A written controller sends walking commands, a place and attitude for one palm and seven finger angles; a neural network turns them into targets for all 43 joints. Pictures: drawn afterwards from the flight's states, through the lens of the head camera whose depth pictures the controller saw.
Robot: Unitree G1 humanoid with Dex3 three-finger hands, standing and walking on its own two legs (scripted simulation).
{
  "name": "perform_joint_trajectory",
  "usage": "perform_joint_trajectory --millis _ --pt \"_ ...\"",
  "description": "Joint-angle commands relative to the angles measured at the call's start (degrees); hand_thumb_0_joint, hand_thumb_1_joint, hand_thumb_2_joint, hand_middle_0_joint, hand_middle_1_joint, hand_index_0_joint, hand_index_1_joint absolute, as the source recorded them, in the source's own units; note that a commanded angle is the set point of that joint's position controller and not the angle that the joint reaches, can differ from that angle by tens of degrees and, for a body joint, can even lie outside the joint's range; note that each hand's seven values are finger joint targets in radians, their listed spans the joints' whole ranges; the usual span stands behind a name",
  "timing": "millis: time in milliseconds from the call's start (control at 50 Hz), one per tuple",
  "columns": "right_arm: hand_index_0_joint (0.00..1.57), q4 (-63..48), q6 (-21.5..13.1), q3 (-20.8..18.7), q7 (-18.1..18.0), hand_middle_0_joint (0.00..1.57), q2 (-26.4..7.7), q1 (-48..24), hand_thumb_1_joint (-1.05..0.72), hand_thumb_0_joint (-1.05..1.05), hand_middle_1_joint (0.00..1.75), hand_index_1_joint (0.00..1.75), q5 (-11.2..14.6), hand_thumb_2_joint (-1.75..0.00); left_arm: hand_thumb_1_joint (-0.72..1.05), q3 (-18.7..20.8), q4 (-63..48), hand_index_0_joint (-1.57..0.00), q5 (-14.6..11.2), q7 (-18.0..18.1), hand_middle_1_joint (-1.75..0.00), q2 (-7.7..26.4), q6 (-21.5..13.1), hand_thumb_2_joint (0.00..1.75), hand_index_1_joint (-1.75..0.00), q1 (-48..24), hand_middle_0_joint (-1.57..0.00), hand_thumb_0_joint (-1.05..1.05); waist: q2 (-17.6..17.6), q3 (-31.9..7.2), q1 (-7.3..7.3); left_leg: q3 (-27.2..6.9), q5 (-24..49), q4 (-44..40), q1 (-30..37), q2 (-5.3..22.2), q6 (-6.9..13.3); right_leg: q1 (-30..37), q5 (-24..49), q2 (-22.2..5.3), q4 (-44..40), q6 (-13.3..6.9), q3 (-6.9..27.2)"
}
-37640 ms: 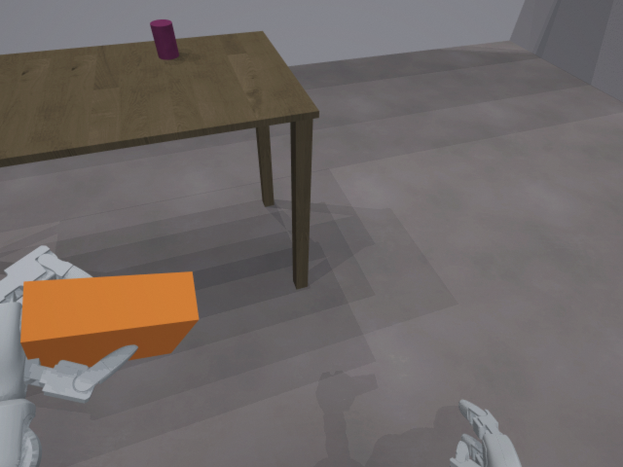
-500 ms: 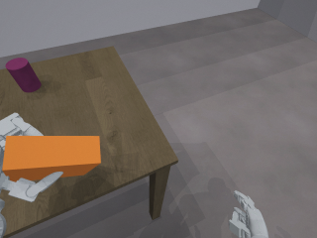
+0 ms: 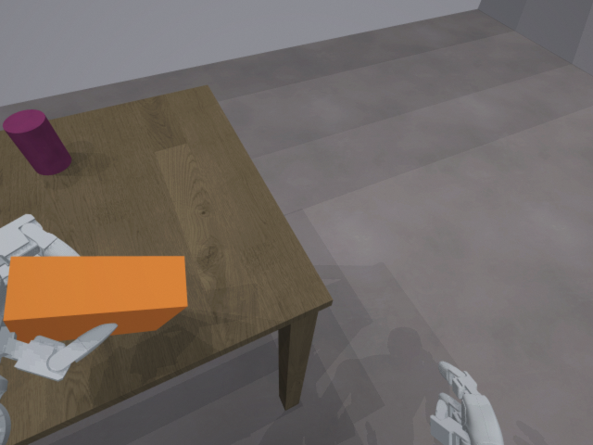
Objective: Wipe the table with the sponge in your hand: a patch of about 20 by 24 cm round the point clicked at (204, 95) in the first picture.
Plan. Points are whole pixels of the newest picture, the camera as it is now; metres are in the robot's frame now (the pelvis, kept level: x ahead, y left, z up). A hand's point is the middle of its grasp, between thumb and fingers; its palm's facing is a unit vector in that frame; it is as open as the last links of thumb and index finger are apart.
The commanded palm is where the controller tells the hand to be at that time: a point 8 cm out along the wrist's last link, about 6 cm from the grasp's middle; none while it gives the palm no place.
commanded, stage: shuffle to correct the standing spot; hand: left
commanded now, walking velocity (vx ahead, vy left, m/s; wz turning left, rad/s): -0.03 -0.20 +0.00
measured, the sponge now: (124, 300) +0.24 +0.20 +0.13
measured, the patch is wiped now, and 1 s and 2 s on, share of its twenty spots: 0.00 0.00 0.00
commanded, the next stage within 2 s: none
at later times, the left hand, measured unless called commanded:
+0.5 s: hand (56, 302) +0.22 +0.24 +0.16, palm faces +0.31 -0.85 -0.42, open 9.3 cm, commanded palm +0.16 +0.28 +0.18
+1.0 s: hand (56, 307) +0.21 +0.24 +0.16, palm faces +0.32 -0.85 -0.42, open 9.3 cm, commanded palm +0.15 +0.28 +0.18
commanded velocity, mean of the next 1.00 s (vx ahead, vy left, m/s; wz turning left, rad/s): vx -0.05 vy -0.19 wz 0.00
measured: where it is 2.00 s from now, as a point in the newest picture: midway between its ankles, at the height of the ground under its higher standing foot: outside the picture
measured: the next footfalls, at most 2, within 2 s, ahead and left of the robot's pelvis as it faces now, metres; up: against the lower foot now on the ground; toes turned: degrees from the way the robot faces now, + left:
none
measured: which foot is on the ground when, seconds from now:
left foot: down 0.00-1.00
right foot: down 0.00-1.00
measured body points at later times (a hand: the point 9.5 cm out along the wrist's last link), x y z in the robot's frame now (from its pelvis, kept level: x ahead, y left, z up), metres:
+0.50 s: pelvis +0.00 +0.00 +0.00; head +0.03 +0.01 +0.45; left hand +0.19 +0.28 +0.19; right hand +0.18 -0.23 -0.08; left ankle +0.01 +0.15 -0.74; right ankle +0.00 -0.04 -0.74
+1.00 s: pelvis -0.01 +0.00 +0.00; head +0.02 +0.00 +0.45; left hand +0.19 +0.28 +0.19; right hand +0.16 -0.24 -0.08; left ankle +0.01 +0.15 -0.74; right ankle +0.00 -0.04 -0.74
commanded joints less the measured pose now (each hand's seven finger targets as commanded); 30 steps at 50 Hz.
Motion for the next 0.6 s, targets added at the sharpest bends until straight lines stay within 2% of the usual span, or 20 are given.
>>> perform_joint_trajectory --millis 0,40,60,120,140,160,200,260,320,340,420,440,500,540,580 --pt "0.2 -8.63 -3.12 -2.88 -0.83 0.2 -7.6 -4.06 -0.9 0.0 0.3 0.3 0.19 -0.9 0.1 7.61 -12.39 -1.2 -0.39 1.24 -1.6 9.33 -3.83 1.3 -1.6 -2.85 -1.2 0.0 1.94 -10.63 -0.25 -2.33 6.37 -1.58 3.88 3.94 4.9 3.25 13.02 -12.85 -5.34 5.34 10.21" --pt "0.2 -8.32 -3.08 -2.71 -0.98 0.2 -7.44 -4.42 -0.9 0.0 0.3 0.3 0.41 -0.9 0.1 6.84 -12.55 -1.2 -0.25 1.43 -1.6 9.06 -3.79 1.3 -1.6 -3.13 -1.2 0.0 3.71 -10.26 -0.41 -3.13 7.54 -2.66 4.09 4.11 5.02 3.14 12.99 -12.62 -4.75 4.95 9.61" --pt "0.2 -8.48 -3.04 -2.69 -1.0 0.2 -7.45 -4.48 -0.9 0.0 0.3 0.3 0.15 -0.9 0.1 7.16 -12.63 -1.2 -0.27 1.41 -1.6 8.94 -3.87 1.3 -1.6 -2.81 -1.2 0.0 4.94 -10.21 -0.19 -3.29 7.52 -3.39 3.96 4.89 5.27 3.26 12.21 -11.91 -4.62 5.51 9.49" --pt "0.2 -8.74 -3.01 -2.84 -0.92 0.2 -7.55 -4.48 -0.9 0.0 0.3 0.3 0.25 -0.9 0.1 7.07 -12.28 -1.2 -0.03 1.23 -1.6 9.03 -3.92 1.3 -1.6 -3.17 -1.2 0.0 4.2 -10.43 0.02 -3.98 10.02 -3.73 3.22 5.76 5.42 5.04 13.54 -11.42 -4.04 6.16 8.86" --pt "0.2 -8.42 -2.93 -2.69 -1.01 0.2 -7.51 -4.69 -0.9 0.0 0.3 0.3 0.35 -0.9 0.1 6.87 -12.39 -1.2 -0.01 1.38 -1.6 9.11 -3.84 1.3 -1.6 -2.98 -1.2 0.0 5.79 -10.31 -0.13 -4.35 10.55 -4.5 3.21 5.78 5.39 5.17 13.39 -11.39 -3.63 5.7 8.26" --pt "0.2 -8.62 -2.89 -2.66 -1.01 0.2 -7.47 -4.43 -0.9 0.0 0.3 0.3 0.15 -0.9 0.1 7.32 -12.35 -1.2 -0.05 1.38 -1.6 9.12 -3.88 1.3 -1.6 -2.68 -1.2 0.0 5.4 -10.95 0.01 -4.28 10.93 -4.56 3.31 6.31 5.49 5.78 13.23 -11.02 -3.5 5.98 8.07" --pt "0.2 -8.82 -2.92 -2.93 -0.83 0.2 -7.67 -4.12 -0.9 0.0 0.3 0.3 0.2 -0.9 0.1 7.17 -12.88 -1.2 -0.04 1.19 -1.6 9.11 -3.97 1.3 -1.6 -3.04 -1.2 0.0 4.62 -11.83 0.0 -4.41 13.39 -3.63 3.64 6.28 5.33 6.79 15.64 -11.33 -3.36 5.74 8.01" --pt "0.2 -8.9 -2.83 -2.9 -0.81 0.2 -7.46 -4.07 -0.9 0.0 0.3 0.3 0.2 -0.9 0.1 7.56 -12.93 -1.2 -0.13 1.31 -1.6 9.23 -3.91 1.3 -1.6 -1.22 -1.2 0.0 5.4 -12.72 -0.11 -3.51 16.5 -2.59 5.01 6.42 5.12 7.27 19.18 -11.78 -3.14 5.58 7.8" --pt "0.2 -8.99 -2.77 -3.12 -0.7 0.2 -7.58 -3.83 -0.9 0.0 0.3 0.3 0.37 -0.9 0.1 7.5 -12.95 -1.2 -0.35 1.19 -1.6 9.2 -3.81 1.3 -1.6 -1.37 -1.2 0.0 2.88 -12.99 -0.21 -2.73 14.79 -0.93 5.07 5.38 4.55 7.13 21.07 -12.89 -3.66 5.35 8.99" --pt "0.2 -8.65 -2.78 -2.9 -0.83 0.2 -7.46 -4.02 -0.9 0.0 0.3 0.3 0.56 -0.9 0.1 6.7 -13.09 -1.2 -0.4 1.37 -1.6 8.79 -3.67 1.3 -1.6 -1.24 -1.2 0.0 4.56 -12.35 -0.5 -3.08 13.22 -1.57 4.72 4.9 4.45 6.44 19.42 -13.07 -3.68 4.72 9.14" --pt "0.2 -8.83 -2.47 -2.73 -0.85 0.2 -7.46 -4.13 -0.9 0.0 0.3 0.3 0.48 -0.9 0.1 7.46 -11.82 -1.2 -0.41 1.56 -1.6 9.08 -3.55 1.3 -1.6 -1.83 -1.2 0.0 2.29 -10.19 -0.27 -2.79 6.48 -2.07 3.02 4.49 4.66 4.55 13.73 -13.24 -5.73 5.58 10.3" --pt "0.2 -8.54 -2.52 -2.61 -0.99 0.2 -7.34 -4.3 -0.9 0.0 0.3 0.3 0.65 -0.9 0.1 6.98 -12.16 -1.2 -0.43 1.69 -1.6 8.95 -3.51 1.3 -1.6 -1.73 -1.2 0.0 3.34 -9.9 -0.4 -3.22 5.72 -2.83 3.52 4.26 4.69 3.6 12.3 -13.27 -5.81 4.96 10.07" --pt "0.2 -8.82 -2.63 -2.46 -1.1 0.2 -7.42 -4.6 -0.9 0.0 0.3 0.3 0.36 -0.9 0.1 7.09 -12.0 -1.2 -0.27 1.72 -1.6 9.0 -3.63 1.3 -1.6 -3.02 -1.2 0.0 3.31 -8.92 -0.16 -3.8 3.48 -4.5 2.56 5.17 5.13 3.09 8.77 -12.41 -6.32 5.94 10.03" --pt "0.2 -8.48 -2.57 -2.24 -1.23 0.2 -7.31 -4.8 -0.9 0.0 0.3 0.3 0.5 -0.9 0.1 6.58 -12.38 -1.2 -0.11 1.91 -1.6 8.89 -3.62 1.3 -1.6 -3.58 -1.2 0.0 4.4 -9.22 -0.28 -4.44 4.25 -5.64 2.63 5.31 5.28 3.94 8.88 -12.11 -5.92 5.91 9.2" --pt "0.2 -8.78 -2.65 -2.45 -1.12 0.2 -7.48 -4.59 -0.9 0.0 0.3 0.3 0.43 -0.9 0.1 6.2 -11.64 -1.2 -0.04 1.72 -1.6 8.26 -3.52 1.3 -1.6 -3.26 -1.2 0.0 4.04 -9.56 -0.03 -4.41 5.76 -5.34 2.99 5.83 5.42 4.27 9.74 -11.7 -5.72 6.42 9.29"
